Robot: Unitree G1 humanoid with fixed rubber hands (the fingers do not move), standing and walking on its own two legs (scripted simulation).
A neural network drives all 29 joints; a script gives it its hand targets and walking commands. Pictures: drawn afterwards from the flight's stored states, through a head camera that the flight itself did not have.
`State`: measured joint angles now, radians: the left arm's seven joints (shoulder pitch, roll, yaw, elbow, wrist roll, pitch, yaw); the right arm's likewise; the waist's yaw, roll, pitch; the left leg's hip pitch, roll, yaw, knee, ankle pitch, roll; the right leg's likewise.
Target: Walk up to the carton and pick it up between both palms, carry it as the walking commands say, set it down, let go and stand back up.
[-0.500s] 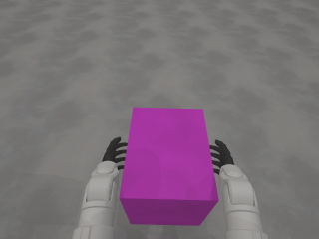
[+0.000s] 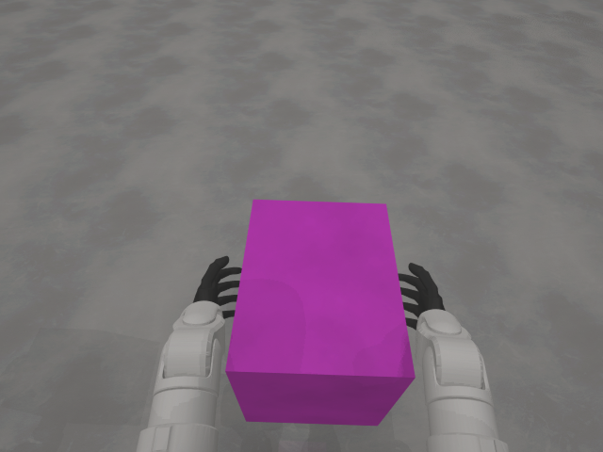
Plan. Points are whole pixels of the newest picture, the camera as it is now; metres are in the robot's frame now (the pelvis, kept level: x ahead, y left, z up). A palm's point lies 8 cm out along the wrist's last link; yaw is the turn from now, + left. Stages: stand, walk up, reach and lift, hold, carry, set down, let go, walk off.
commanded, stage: hold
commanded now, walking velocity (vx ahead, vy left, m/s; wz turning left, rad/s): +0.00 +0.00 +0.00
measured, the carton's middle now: (315, 313) +0.34 +0.00 -0.04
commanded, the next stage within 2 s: set down in 0.94 s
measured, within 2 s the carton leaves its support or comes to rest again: neither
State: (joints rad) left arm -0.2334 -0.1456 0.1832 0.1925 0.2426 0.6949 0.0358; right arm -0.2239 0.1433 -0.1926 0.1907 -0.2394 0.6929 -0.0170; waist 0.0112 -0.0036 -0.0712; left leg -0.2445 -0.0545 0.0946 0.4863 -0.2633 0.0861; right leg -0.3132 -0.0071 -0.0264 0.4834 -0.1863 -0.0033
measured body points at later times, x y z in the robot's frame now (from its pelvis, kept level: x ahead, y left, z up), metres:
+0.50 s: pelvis -0.02 -0.04 +0.01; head -0.06 -0.06 +0.45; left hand +0.28 +0.13 +0.05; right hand +0.30 -0.17 +0.05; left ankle +0.00 +0.06 -0.74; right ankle +0.04 -0.12 -0.74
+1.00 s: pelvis -0.02 -0.05 +0.00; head -0.07 -0.07 +0.45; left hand +0.29 +0.13 +0.05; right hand +0.31 -0.17 +0.06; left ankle +0.00 +0.06 -0.74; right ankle +0.04 -0.12 -0.74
